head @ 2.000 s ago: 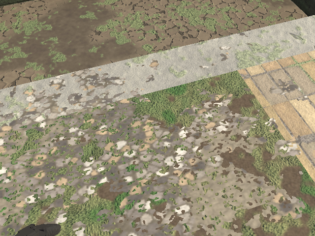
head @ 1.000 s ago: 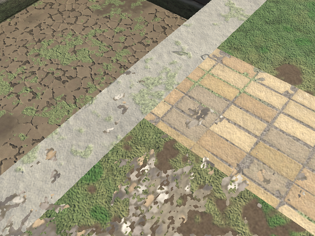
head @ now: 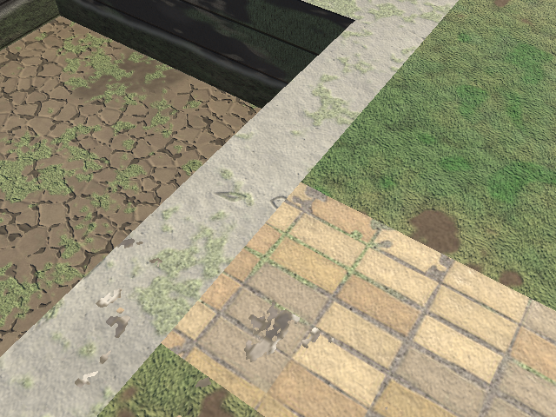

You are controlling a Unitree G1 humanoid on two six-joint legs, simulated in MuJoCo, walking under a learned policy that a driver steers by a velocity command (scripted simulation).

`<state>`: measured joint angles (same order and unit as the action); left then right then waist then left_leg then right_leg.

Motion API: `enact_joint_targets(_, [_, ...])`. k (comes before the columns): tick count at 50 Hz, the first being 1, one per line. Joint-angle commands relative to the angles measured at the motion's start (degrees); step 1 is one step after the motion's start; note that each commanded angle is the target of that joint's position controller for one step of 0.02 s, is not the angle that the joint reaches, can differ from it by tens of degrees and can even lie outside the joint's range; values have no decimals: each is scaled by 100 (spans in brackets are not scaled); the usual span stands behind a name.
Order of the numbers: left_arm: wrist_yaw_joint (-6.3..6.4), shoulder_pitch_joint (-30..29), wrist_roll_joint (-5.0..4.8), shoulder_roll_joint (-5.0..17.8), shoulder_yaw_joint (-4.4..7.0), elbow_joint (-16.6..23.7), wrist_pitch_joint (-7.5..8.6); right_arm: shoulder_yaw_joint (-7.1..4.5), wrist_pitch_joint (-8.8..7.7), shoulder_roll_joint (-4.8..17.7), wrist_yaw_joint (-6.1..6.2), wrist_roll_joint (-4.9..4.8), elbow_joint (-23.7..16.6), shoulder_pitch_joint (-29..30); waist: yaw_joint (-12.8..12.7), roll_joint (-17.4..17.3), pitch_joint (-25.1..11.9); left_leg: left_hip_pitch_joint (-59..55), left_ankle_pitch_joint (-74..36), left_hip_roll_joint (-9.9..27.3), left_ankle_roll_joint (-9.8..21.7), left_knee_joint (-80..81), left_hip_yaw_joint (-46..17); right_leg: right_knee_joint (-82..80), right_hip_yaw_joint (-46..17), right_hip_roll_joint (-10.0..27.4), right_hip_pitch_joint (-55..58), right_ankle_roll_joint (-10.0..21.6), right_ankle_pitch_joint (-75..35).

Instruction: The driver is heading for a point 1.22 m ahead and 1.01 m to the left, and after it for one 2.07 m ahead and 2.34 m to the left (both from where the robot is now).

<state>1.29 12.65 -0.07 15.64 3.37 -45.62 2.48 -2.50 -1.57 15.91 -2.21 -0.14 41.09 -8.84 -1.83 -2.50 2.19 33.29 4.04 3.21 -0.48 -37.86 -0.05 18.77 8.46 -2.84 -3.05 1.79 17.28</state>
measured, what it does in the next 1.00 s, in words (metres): steps on the spot, turning left: left foot, then right foot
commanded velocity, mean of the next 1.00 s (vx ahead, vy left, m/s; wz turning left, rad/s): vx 0.03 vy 0.00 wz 0.55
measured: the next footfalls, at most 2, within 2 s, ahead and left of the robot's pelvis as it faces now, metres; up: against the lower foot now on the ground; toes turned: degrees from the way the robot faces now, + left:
left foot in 0.06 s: +0.17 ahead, +0.10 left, +0.00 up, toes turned +3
right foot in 0.50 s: +0.18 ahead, -0.13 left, +0.00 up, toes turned +23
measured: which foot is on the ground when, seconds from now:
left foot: up 0.00-0.04, down 0.06-0.50, up 0.52-0.90, down 0.92-1.00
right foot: down 0.00-0.06, up 0.08-0.48, down 0.50-0.94, up 0.96-1.00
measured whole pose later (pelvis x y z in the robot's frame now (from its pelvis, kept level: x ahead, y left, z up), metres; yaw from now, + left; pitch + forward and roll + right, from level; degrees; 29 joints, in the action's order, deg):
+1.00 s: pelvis +0.08 -0.01 +0.00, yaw +35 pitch +2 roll +0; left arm 0.9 7.9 0.2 19.1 5.0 -43.6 -1.0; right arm -4.1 2.8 17.5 -0.7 0.2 31.3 -9.5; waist -0.9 2.3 3.6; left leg 17.6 16.6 -1.4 2.3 -32.3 -0.1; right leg 53.2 2.2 4.7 -23.4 -3.4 29.6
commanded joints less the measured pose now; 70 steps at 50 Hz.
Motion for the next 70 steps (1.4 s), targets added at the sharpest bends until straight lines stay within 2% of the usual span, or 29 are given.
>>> enact_joint_targets(1, [103, -379, -128, 1026, 283, 329, -79, -245, -16, 675, -92, 20, -477, -286, 312, 601, -359, -619, 402, -103, 266, 276, 147, 655, -405, 1765, -1, 671, -4256])
enact_joint_targets(3, [140, -73, -51, 880, 245, 322, -136, -470, -43, 1176, 7, 34, -400, -1011, 567, -135, -902, -2123, -1858, -204, 671, 1034, -165, 2555, -20, 1033, -510, 119, -3604])
enact_joint_targets(4, [90, 237, 229, 539, 118, 479, -98, -569, -12, 1733, 135, 84, -550, -1134, 339, -1459, -1298, -3581, -4661, 1169, 1568, 871, -2117, 4577, 67, 141, -2265, -385, 342])
enact_joint_targets(5, [-11, 340, 178, 531, 48, 499, -73, -473, -18, 1552, 133, 156, -710, -1150, 371, -1437, -2387, -4293, -3883, 1895, 2510, 1345, -3785, 5811, -1144, -395, -3025, -504, 2321])
enact_joint_targets(6, [-71, 99, -6, 871, 133, 465, -93, -416, -7, 1260, 104, 94, -843, -832, 490, -621, -2177, -3995, -2751, 1651, 2295, 1522, -3313, 6059, -1560, -39, -3246, -425, 2012])
enact_joint_targets(8, [-7, -375, -11, 772, 127, 521, -192, -336, 60, 941, 164, -60, -891, -327, 309, 168, -1160, -2853, -1138, 1131, 1670, 1743, -2459, 5348, -1454, 330, -3424, -387, 1256])
enact_joint_targets(12, [68, -270, 0, 602, 106, 431, -297, -379, 192, 1000, 273, 74, -1070, -57, 106, -375, -941, -1875, -533, 573, 1402, 1986, -1998, 3841, -1274, 193, -2527, -529, 687])
enact_joint_targets(21, [-27, -460, -38, 661, 144, 427, -169, -462, 372, 1084, 367, 3, -1209, -48, 289, -738, -873, -1725, 1014, 416, 1180, 1941, -2719, 2011, -1401, 61, -1864, -484, 197])
enact_joint_targets(24, [-87, 3, -23, 781, 242, 273, -84, -434, 437, 977, 386, -102, -1237, -2, 36, -610, -822, -1381, 1171, 68, 812, 1495, -2649, 445, -1351, 258, -862, -180, -585])
enact_joint_targets(25, [-58, 150, 85, 1205, 343, 298, -103, -357, 438, 702, 373, -80, -1244, -204, 130, 301, -859, -747, 2221, -412, 470, 439, -2052, -68, -2381, 1413, -322, 239, -405])
enact_joint_targets(26, [-44, -50, 250, 1605, 425, 275, -158, -382, 383, 712, 361, -125, -1460, -174, 334, 2013, -500, 263, 3011, -1287, 142, -872, -787, -444, -3783, 2392, -621, 1100, -1005])
enact_joint_targets(27, [-29, -425, 307, 1254, 338, 504, -127, -519, 325, 1169, 357, -7, -1330, -253, 280, 1556, -432, 268, 2899, -856, -54, -2075, -979, -394, -3780, 2557, -903, 1357, -1173])
enact_joint_targets(28, [17, -756, 226, 942, 254, 604, -125, -591, 347, 1289, 337, -39, -1172, -372, 408, 1146, -410, 186, 2515, -807, -115, -2544, -956, -251, -3139, 2209, -973, 1123, -1295])
enact_joint_targets(30, [76, -950, 35, 712, 175, 664, -141, -536, 464, 1013, 355, -24, -978, -601, 395, 972, -316, 373, 1943, -727, -332, -3156, -816, -108, -2334, 1742, -734, 854, -1461])
enact_joint_targets(36, [152, -266, 93, 969, 240, 560, -286, -333, 474, 618, 273, -113, -1346, 155, -138, 1196, -421, 451, 1726, -289, -603, -2003, -274, -10, -1620, 1805, 255, 1090, -2328])
enact_joint_targets(43, [-28, -434, -73, 1307, 384, 564, -299, -332, 544, 671, 141, -114, -1414, 45, -51, 1313, -552, -1008, 1717, -230, -244, -143, 300, 299, -1137, 2093, -75, 1004, -2867])
enact_joint_targets(46, [-60, -251, -178, 1056, 334, 396, -255, -462, 548, 851, 160, -85, -1222, -517, 273, 743, -716, -2533, 45, -393, 275, 1588, 213, 1374, -531, 1756, -767, 309, -2062])
enact_joint_targets(47, [-81, -135, 51, 727, 246, 469, -242, -626, 512, 1430, 245, -96, -1238, -785, 226, -663, -884, -3668, -2039, 739, 715, 1644, -1383, 2908, 14, 1189, -2161, -274, -166])
enact_joint_targets(48, [-47, -530, 171, 647, 190, 802, -219, -653, 412, 1824, 216, 79, -1358, -742, 341, -1657, -937, -3639, -3065, 1939, 1953, 1572, -2985, 4133, -358, 385, -3483, -625, 2143])
enact_joint_targets(49, [-10, -863, 107, 943, 287, 822, -231, -571, 282, 1462, 160, 146, -1325, -796, 651, -839, -1110, -3415, -2522, 1807, 2135, 1722, -2731, 4919, -1063, 478, -3519, -637, 2104])
enact_joint_targets(51, [42, -751, 5, 949, 337, 709, -276, -480, 187, 1200, 201, 22, -1249, -203, 282, -422, -684, -2943, -1501, 1102, 1497, 1760, -1895, 4852, -1239, 621, -3518, -549, 1165])
enact_joint_targets(52, [79, -703, 54, 1005, 360, 689, -295, -430, 201, 1088, 232, -59, -1265, 10, 200, -457, -599, -2801, -1505, 975, 1366, 1759, -1778, 4709, -1260, 618, -3484, -584, 835])
enact_joint_targets(55, [43, -482, 32, 855, 332, 615, -264, -391, 247, 1054, 311, -4, -1282, 97, 89, -503, -764, -2555, -1603, 717, 1366, 1759, -1612, 4466, -1182, 412, -3034, -704, 292])
enact_joint_targets(59, [-58, -843, -38, 739, 252, 757, -151, -421, 221, 1121, 350, -80, -1155, -264, 359, -691, -582, -2479, 1899, 603, 1397, 2227, -2245, 2879, -1214, 321, -2916, -633, 44])
enact_joint_targets(63, [-192, -916, -109, 826, 276, 832, 87, -442, 157, 1227, 295, -90, -1080, -359, 392, -736, -366, -2146, 2514, 604, 1424, 2223, -2734, 1883, -1230, 182, -2314, -424, 396])
enact_joint_targets(67, [-229, -143, -174, 784, 338, 615, 279, -347, 172, 991, 282, -128, -1105, -136, -135, -486, -310, -1246, 2909, 147, 1095, 1747, -2837, 455, -1112, 170, -577, -151, -463])
enact_joint_targets(68, [-182, 401, -123, 968, 406, 495, 304, -261, 146, 690, 295, -114, -1142, -74, -360, -154, -498, -506, 3141, -174, 797, 927, -2474, 301, -1594, 730, 427, 32, -300])
enact_joint_targets(69, [-135, 936, 48, 1338, 441, 414, 301, -113, 110, 180, 297, -123, -1252, -140, -373, 1025, -726, 479, 3117, -895, 377, -840, -1265, -325, -3276, 1908, 1125, 537, 1298])
enact_joint_targets(70, [-215, 973, 159, 1563, 496, 336, 331, -202, 33, 568, 327, -196, -1472, -24, -259, 1611, -233, 1353, 3130, -757, 295, -1815, -1081, -786, -4871, 2606, 618, 1194, 2465])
